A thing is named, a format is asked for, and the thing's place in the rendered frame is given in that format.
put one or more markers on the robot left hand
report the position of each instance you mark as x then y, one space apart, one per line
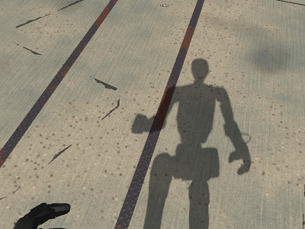
40 214

